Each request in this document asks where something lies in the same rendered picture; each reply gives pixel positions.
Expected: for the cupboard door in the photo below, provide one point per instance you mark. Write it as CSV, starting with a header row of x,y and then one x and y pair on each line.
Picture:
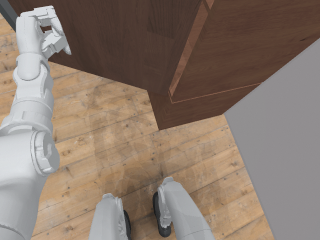
x,y
134,42

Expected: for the robot right shin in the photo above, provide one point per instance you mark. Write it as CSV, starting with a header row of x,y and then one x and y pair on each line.
x,y
165,217

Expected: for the robot left hand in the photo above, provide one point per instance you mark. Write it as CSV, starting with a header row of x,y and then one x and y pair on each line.
x,y
31,39

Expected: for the left robot forearm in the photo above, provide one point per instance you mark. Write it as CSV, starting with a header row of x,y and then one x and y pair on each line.
x,y
33,104

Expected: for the right robot thigh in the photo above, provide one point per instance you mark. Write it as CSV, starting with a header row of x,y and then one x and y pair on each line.
x,y
188,221

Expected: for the handle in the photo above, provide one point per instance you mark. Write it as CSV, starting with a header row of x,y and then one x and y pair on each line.
x,y
8,13

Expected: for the robot left upper arm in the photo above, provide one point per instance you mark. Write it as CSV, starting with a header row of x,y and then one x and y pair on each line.
x,y
26,161

